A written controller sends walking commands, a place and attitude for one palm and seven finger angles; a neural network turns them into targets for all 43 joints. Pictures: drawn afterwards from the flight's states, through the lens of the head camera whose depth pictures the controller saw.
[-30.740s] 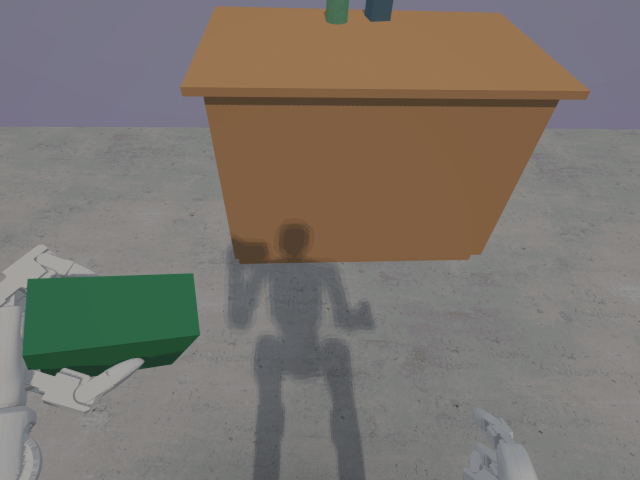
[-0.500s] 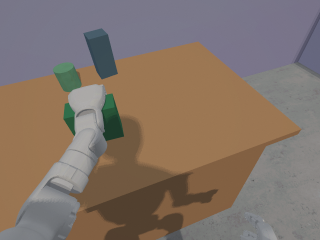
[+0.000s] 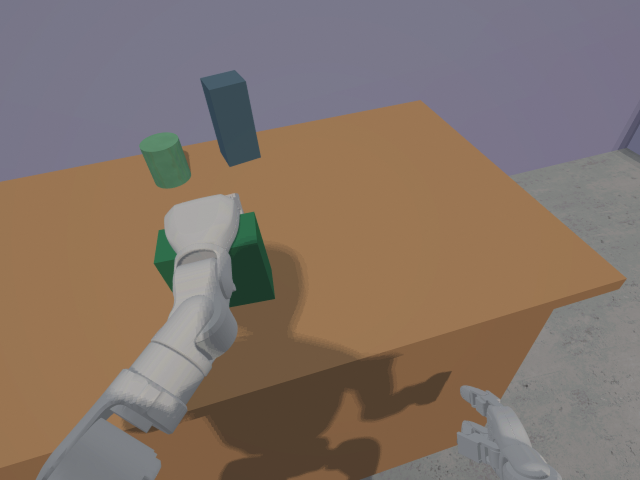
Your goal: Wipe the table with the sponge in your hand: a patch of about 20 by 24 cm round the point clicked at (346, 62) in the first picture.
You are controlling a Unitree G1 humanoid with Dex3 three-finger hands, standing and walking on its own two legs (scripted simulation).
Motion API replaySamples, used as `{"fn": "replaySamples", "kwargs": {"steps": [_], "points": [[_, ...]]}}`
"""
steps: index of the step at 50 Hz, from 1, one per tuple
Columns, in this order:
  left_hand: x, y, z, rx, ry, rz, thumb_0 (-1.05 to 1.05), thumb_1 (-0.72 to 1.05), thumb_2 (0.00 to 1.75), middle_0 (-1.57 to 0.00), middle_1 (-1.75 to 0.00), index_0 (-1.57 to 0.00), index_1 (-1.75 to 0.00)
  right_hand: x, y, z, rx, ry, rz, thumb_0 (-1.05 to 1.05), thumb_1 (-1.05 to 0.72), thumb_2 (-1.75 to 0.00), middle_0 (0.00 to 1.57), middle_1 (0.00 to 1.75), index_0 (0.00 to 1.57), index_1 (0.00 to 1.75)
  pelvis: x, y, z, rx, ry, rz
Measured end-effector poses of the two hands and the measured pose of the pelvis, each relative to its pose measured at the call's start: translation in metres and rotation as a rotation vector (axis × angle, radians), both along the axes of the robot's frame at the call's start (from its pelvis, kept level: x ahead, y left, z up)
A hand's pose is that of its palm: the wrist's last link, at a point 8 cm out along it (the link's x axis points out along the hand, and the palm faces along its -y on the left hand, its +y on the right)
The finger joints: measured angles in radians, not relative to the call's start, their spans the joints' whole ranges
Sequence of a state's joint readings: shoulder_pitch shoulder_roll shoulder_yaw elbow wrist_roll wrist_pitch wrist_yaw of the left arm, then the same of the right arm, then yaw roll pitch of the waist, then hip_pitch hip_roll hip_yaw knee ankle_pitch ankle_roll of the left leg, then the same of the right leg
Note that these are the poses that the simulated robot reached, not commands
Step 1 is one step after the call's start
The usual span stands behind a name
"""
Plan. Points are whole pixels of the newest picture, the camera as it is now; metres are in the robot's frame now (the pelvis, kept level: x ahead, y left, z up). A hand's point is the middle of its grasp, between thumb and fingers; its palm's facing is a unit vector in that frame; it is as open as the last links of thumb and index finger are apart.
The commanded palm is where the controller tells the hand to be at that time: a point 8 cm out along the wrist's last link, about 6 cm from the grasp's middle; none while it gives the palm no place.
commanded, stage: wipe back along the third lane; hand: left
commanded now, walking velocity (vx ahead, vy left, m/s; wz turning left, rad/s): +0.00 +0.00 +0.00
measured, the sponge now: (224, 275) +0.36 +0.19 +0.07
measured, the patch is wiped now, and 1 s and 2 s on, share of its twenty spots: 1.00 1.00 1.00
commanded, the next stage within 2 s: slide back across to the middle lane in 0.62 s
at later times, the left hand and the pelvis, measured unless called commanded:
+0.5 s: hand (227, 277) +0.32 +0.16 +0.12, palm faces +0.11 -0.09 -0.99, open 10.0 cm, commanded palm +0.26 +0.15 +0.15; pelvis -0.01 -0.02 +0.00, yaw -1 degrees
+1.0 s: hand (216, 303) +0.27 +0.15 +0.13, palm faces +0.16 -0.20 -0.97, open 10.0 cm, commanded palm +0.23 +0.17 +0.17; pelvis -0.03 -0.03 +0.00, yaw -2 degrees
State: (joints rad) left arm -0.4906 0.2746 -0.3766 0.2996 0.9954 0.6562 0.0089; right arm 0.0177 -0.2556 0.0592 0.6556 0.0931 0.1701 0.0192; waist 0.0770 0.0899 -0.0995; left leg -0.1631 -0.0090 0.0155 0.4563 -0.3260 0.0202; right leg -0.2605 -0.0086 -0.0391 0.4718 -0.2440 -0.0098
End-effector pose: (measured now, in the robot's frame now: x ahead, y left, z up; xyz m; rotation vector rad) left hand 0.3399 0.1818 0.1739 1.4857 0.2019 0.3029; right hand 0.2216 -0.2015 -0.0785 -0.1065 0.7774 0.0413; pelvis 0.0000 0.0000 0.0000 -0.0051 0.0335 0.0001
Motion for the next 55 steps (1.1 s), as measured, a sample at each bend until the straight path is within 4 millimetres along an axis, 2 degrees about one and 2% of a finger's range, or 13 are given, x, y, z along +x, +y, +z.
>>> {"fn": "replaySamples", "kwargs": {"steps": [15,37,55], "points": [[-0.022,-0.013,0.0,-0.011,-0.014,-0.013,0.0,-0.48,1.06,-0.67,-1.41,-0.71,-1.38,-0.024,-0.021,-0.008,0.01,0.016,-0.036,0.01,-0.91,-0.9,0.2,0.3,0.19,0.3,-0.009,-0.008,-0.001,0.008,-0.021,-0.015],[-0.078,-0.033,0.002,-0.077,-0.087,-0.057,0.01,-0.48,1.06,-0.67,-1.41,-0.71,-1.38,-0.008,-0.025,0.013,0.056,-0.105,0.002,0.01,-0.91,-0.9,0.2,0.3,0.19,0.3,-0.022,-0.024,-0.002,0.015,-0.059,-0.024],[-0.1,-0.016,0.009,-0.134,-0.078,-0.045,-0.01,-0.48,1.06,-0.68,-1.4,-0.72,-1.36,-0.034,-0.047,0.005,0.002,-0.081,-0.054,0.01,-0.91,-0.9,0.2,0.3,0.19,0.3,-0.032,-0.032,-0.001,0.022,-0.085,-0.042]]}}
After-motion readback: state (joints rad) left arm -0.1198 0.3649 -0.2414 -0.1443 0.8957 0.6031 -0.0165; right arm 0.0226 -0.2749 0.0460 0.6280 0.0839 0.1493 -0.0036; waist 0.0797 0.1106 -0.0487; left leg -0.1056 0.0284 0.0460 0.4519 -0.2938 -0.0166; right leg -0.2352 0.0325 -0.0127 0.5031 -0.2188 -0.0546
